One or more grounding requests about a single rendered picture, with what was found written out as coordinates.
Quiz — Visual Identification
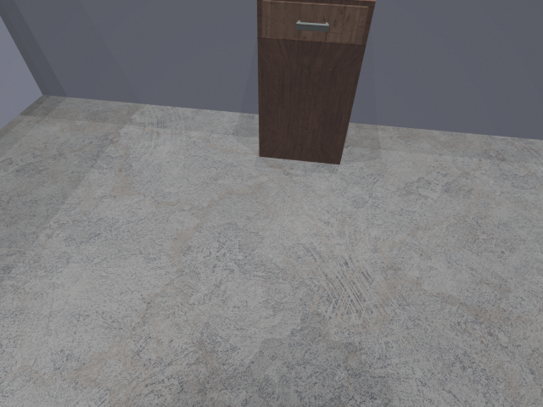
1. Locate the handle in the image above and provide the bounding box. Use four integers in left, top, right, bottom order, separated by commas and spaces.
296, 20, 329, 31

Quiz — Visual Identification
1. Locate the drawer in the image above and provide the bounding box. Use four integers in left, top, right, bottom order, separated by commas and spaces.
263, 0, 368, 43

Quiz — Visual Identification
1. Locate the cabinet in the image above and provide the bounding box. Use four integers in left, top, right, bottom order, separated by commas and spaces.
257, 0, 376, 164

